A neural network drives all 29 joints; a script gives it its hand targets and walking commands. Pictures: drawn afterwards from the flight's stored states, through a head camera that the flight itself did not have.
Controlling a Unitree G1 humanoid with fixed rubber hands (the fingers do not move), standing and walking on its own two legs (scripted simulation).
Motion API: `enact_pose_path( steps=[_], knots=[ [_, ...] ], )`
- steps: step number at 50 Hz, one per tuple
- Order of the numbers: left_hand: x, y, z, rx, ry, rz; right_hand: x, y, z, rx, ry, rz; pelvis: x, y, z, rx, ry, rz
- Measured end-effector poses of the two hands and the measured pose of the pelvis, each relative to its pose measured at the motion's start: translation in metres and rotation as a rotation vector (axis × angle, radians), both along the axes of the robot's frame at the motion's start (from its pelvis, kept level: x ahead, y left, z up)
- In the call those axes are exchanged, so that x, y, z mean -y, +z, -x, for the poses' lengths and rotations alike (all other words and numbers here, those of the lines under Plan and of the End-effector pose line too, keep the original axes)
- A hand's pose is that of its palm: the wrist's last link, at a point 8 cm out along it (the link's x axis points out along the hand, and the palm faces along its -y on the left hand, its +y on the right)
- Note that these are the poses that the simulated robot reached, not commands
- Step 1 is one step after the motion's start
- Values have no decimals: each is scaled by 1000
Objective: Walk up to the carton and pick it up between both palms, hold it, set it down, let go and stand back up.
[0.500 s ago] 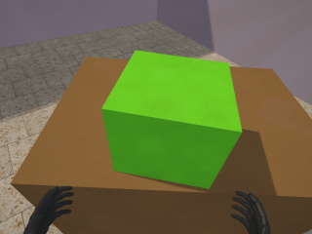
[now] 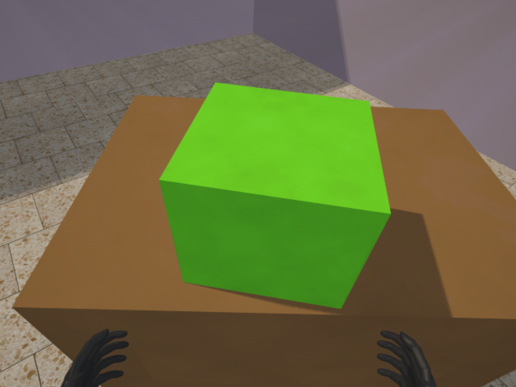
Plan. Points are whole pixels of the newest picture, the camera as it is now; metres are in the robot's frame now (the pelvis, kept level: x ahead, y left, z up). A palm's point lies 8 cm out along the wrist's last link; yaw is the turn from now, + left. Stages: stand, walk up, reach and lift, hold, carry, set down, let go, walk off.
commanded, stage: set down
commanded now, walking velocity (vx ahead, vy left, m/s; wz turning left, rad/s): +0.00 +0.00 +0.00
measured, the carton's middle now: (276, 191) +0.48 -0.01 +0.05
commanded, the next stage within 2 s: let go in 1.14 s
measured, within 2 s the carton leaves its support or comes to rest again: neither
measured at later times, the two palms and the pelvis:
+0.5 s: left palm out of the picture +0.14 +0.24 -0.07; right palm out of the picture +0.15 -0.23 -0.06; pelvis -0.02 -0.01 +0.00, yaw +0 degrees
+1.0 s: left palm out of the picture +0.15 +0.22 -0.09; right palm out of the picture +0.15 -0.24 -0.08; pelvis +0.00 -0.01 +0.00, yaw +1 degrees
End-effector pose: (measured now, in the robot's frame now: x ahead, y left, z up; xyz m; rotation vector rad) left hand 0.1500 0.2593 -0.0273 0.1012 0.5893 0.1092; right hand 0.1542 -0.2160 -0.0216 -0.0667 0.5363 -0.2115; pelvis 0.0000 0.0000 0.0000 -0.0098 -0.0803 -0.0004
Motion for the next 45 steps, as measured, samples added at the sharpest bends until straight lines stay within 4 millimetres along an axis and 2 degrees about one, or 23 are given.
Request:
enact_pose_path(
  steps=[10,20,34,45],
  knots=[
    [12,-17,6,-54,4,0,6,-15,8,-42,23,15,4,-1,10,8,0,-5],
    [19,-33,6,-111,10,-14,8,-26,8,-82,59,26,8,-3,16,11,4,-10],
    [24,-52,8,-217,20,-33,10,-49,9,-158,100,33,10,-4,11,3,10,-13],
    [32,-58,2,-252,19,-38,15,-60,8,-186,124,37,12,-4,4,-8,12,-14]
  ],
)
